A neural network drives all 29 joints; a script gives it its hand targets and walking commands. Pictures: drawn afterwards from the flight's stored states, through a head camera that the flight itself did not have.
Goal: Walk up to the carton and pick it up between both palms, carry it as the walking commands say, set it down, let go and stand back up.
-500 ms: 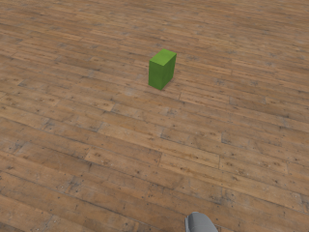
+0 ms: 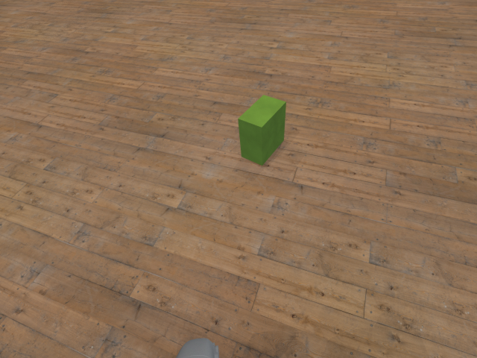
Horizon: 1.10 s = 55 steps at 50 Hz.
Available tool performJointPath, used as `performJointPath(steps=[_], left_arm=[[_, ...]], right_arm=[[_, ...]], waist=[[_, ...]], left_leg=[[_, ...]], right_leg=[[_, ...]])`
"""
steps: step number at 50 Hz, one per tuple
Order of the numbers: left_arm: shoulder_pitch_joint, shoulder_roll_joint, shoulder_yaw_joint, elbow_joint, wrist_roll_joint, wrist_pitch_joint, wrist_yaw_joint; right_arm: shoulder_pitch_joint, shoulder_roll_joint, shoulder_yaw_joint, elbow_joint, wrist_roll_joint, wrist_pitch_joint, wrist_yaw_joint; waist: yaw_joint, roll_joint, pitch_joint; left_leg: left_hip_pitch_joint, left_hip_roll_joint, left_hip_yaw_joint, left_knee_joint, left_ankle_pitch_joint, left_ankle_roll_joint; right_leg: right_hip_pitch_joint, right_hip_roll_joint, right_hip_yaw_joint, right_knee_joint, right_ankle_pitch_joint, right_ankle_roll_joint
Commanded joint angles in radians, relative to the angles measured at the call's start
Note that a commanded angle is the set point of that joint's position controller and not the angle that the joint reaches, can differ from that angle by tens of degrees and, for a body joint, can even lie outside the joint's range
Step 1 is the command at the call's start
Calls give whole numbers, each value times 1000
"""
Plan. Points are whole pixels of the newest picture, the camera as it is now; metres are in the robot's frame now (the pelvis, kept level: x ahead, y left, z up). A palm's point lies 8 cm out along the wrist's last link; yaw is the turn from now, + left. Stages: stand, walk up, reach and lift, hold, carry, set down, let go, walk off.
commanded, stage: walk up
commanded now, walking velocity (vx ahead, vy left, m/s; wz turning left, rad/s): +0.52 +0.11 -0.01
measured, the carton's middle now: (262, 130) +1.42 -0.04 -0.64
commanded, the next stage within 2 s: none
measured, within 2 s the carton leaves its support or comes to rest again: neither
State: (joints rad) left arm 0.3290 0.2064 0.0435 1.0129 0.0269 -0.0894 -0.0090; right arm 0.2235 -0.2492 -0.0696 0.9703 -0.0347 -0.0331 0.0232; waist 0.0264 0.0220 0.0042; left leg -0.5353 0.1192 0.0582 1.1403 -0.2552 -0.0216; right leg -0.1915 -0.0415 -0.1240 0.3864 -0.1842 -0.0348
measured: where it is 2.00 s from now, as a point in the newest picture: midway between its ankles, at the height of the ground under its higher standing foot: (263, 215)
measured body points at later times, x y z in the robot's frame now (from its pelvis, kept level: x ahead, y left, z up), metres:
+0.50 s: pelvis +0.25 +0.07 -0.01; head +0.27 +0.09 +0.44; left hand +0.25 +0.33 -0.17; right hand +0.30 -0.19 -0.14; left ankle +0.28 +0.18 -0.75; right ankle +0.16 -0.08 -0.65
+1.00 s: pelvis +0.48 -0.04 +0.00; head +0.50 -0.08 +0.45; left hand +0.54 +0.22 -0.12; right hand +0.49 -0.29 -0.17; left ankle +0.40 +0.13 -0.64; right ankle +0.53 -0.11 -0.75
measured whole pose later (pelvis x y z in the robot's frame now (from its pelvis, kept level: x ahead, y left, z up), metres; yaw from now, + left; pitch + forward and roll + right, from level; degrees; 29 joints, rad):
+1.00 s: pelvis +0.48 -0.04 +0.00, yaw -1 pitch +1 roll +4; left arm 0.24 0.20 0.04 0.98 0.02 -0.08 -0.02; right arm 0.30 -0.24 -0.07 1.02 -0.03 -0.05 0.02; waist 0.01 0.01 0.02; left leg -0.43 0.08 0.08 1.17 -0.28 -0.02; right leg -0.31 -0.08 -0.13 0.46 -0.17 -0.06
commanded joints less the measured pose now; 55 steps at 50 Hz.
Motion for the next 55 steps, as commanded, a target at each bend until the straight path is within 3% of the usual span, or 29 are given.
performJointPath(steps=[1,3,5,7,10,13,14,16,17,18,19,20,23,25,29,32,34,37,39,40,41,42,43,44,45,46,50,54,55], left_arm=[[81,114,15,-28,-8,-18,8],[78,102,9,-38,-14,-11,8],[88,111,11,-30,-12,-13,11],[101,93,11,-24,-14,-10,7],[148,110,28,-6,-7,-6,1],[207,152,39,22,-5,6,13],[225,155,41,29,-5,8,17],[234,100,23,39,-8,9,17],[243,59,12,5,-16,0,4],[228,27,11,-7,-12,10,2],[76,87,25,-29,-4,19,1],[76,59,20,-23,-15,16,-2],[77,38,14,2,-17,35,-20],[41,40,24,-34,-12,52,-29],[-78,38,31,-62,3,79,-47],[-141,54,22,-82,-5,72,-58],[-228,43,17,-109,-6,64,-59],[-276,55,15,-132,-7,61,-63],[-204,80,17,-125,-5,41,-53],[-97,107,27,-76,-6,30,-39],[43,163,48,-38,1,17,-24],[204,285,82,-3,16,9,-7],[192,346,83,-31,20,11,5],[113,278,78,-41,11,20,6],[70,237,70,-40,7,13,2],[30,200,55,-56,-5,0,1],[23,103,14,-42,-10,-12,-5],[77,98,7,-31,-12,-14,1],[95,93,4,-18,-11,-14,1]], right_arm=[[29,7,-6,-45,-6,41,25],[-22,5,5,-67,9,50,36],[-91,3,2,-79,8,49,41],[-143,6,13,-101,11,34,49],[-229,9,21,-124,18,17,40],[-253,-25,13,-125,2,-13,25],[-205,-37,11,-106,4,-22,22],[61,-88,-13,-26,-3,-44,3],[218,-230,-45,-1,-6,-51,-13],[319,-305,-60,19,4,-45,-16],[323,-283,-54,40,17,-43,-32],[284,-210,-39,50,8,-46,-36],[121,-85,2,32,7,-60,-31],[92,-57,8,25,4,-57,-26],[115,-82,2,38,5,-67,-24],[123,-93,4,45,7,-58,-22],[210,-95,12,69,8,-56,-25],[223,-134,1,71,6,-47,-27],[182,-117,-5,69,4,-42,-21],[179,-115,-4,73,0,-40,-20],[220,-57,10,69,-4,-41,-15],[237,11,28,16,-4,-48,-12],[232,4,31,3,19,-53,-19],[165,-37,18,-3,9,-48,-17],[185,-54,-2,34,4,-42,-14],[194,-55,-18,39,2,-34,-13],[179,-2,-16,41,9,11,4],[71,-6,-14,7,6,47,21],[46,-10,-11,1,7,55,32]], waist=[[-28,-109,115],[-36,-175,166],[-24,-135,171],[-11,-188,178],[21,-256,144],[56,-130,106],[37,-83,38],[-69,7,-143],[-140,318,-272],[-142,352,-249],[-173,112,-173],[-142,22,-176],[-66,69,-36],[-35,120,25],[-37,183,90],[-48,153,119],[-96,74,132],[-108,122,122],[-46,168,44],[1,100,-7],[51,-97,-120],[124,-486,-216],[89,-440,-227],[70,-257,-159],[36,-89,-122],[14,-5,-70],[-10,-199,-17],[-10,-174,80],[-13,-216,69]], left_leg=[[-114,46,-65,-64,153,-17],[-135,32,-51,-137,203,-26],[-126,21,-15,-223,245,-42],[-90,12,15,-356,284,-44],[7,-4,56,-492,223,-31],[27,-25,112,-579,73,-19],[116,-34,106,-604,40,-9],[489,-5,55,-651,-11,29],[706,298,-322,-748,-12,94],[825,428,-653,-859,127,148],[755,438,-605,-849,298,156],[688,397,-504,-807,414,151],[428,238,-212,-843,346,93],[373,199,-170,-905,264,83],[318,183,-79,-983,158,97],[333,166,-26,-984,126,79],[335,169,-43,-982,119,82],[389,195,-57,-969,40,100],[382,139,21,-886,-46,89],[318,113,64,-769,-54,77],[180,45,81,-497,-61,60],[-43,-75,87,-137,-308,33],[-107,-58,10,49,-307,35],[-158,-1,-22,146,-188,25],[-153,5,-50,158,-111,24],[-116,23,-73,133,-49,9],[-13,14,-59,32,99,-6],[-101,-11,-22,0,190,-18],[-130,-21,-34,-26,215,-14]], right_leg=[[-8,-296,253,-271,17,-34],[-26,-276,221,-303,-90,-24],[-26,-236,154,-292,-52,-20],[-31,-225,123,-287,-26,-9],[17,-191,76,-279,-36,-41],[139,-229,92,-174,28,-66],[150,-220,91,-91,90,-59],[-8,-146,18,300,163,-19],[-237,-32,-7,588,-208,25],[-442,30,71,793,-437,42],[-468,-37,165,847,-315,56],[-453,-67,170,879,-225,47],[-360,-117,170,786,-88,52],[-372,-94,136,743,-26,65],[-395,-102,85,605,78,83],[-374,-90,58,391,144,88],[-337,-72,17,270,133,96],[-318,-72,5,186,84,86],[-162,-64,-20,110,59,70],[-5,-50,-43,112,29,67],[252,-83,51,65,-78,43],[409,-339,412,-101,-336,-5],[420,-474,666,-227,-407,-58],[362,-432,601,-207,-371,-106],[283,-423,553,-177,-176,-59],[169,-406,486,-157,15,-34],[66,-254,276,-199,59,44],[64,-216,160,-248,42,39],[110,-215,149,-239,69,53]])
